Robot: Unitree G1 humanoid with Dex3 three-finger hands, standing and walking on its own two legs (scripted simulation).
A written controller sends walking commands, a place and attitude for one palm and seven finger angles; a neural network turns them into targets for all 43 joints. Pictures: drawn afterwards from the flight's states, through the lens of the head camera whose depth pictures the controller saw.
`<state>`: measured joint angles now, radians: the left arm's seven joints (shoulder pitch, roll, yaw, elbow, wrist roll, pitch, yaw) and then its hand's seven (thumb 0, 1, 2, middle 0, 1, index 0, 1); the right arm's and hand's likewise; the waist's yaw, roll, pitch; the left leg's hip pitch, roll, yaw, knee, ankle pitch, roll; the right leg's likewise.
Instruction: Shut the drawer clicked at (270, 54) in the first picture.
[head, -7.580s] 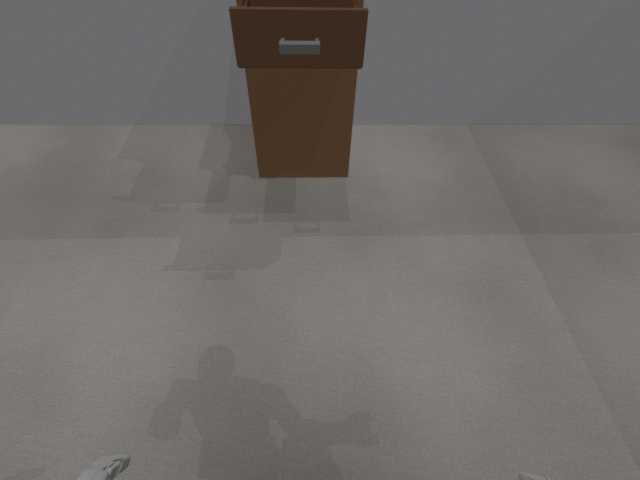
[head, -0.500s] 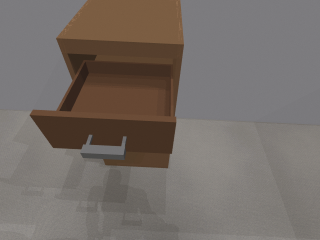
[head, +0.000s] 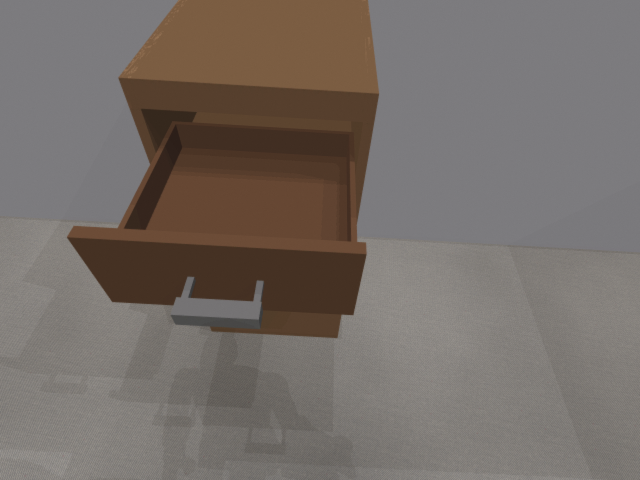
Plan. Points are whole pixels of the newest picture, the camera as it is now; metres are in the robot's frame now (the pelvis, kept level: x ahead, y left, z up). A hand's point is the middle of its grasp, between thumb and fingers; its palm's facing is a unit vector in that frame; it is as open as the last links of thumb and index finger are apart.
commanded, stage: shuffle to correct the standing spot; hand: left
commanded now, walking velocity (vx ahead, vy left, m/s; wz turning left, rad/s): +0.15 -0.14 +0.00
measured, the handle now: (221, 299) +0.34 +0.17 +0.00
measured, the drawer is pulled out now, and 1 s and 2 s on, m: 0.30 0.30 0.30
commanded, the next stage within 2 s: come to a stop and stand still in 0.10 s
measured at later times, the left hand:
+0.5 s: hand out of the picture +0.02 +0.11 -0.18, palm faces +0.06 -0.98 -0.17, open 7.4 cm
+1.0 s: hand out of the picture +0.05 +0.14 -0.17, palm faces +0.01 -0.97 -0.23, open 7.4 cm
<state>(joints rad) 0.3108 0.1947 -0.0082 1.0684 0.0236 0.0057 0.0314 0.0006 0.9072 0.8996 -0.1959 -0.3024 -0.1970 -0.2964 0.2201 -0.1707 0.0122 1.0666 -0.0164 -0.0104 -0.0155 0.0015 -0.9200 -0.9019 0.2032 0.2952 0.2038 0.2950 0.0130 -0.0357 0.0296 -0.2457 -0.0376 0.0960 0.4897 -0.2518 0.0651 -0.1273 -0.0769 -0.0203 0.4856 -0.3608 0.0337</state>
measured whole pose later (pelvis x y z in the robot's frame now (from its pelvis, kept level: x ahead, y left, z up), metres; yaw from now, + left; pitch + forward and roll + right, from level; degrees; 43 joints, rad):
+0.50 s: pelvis +0.05 -0.05 +0.00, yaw +0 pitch -1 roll +1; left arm 0.33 0.13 0.00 1.08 0.01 0.02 0.05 0.00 0.91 0.90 -0.20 -0.30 -0.20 -0.30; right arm 0.19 -0.16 0.00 1.06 -0.01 -0.02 -0.05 0.00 -0.92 -0.90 0.20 0.29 0.20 0.29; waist 0.03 -0.03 0.07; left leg -0.21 0.01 0.11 0.52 -0.29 0.03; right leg -0.21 -0.03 -0.04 0.67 -0.46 0.01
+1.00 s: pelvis +0.02 -0.04 +0.00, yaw +0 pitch -1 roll +0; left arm 0.25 0.17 -0.01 1.02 0.02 -0.01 0.05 0.00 0.91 0.90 -0.20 -0.30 -0.20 -0.30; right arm 0.21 -0.19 -0.01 1.00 -0.01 0.00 -0.02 0.00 -0.93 -0.90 0.20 0.30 0.20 0.29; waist 0.00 0.01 0.07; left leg -0.24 0.01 0.09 0.55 -0.29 0.03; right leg -0.23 -0.03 -0.04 0.54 -0.28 0.01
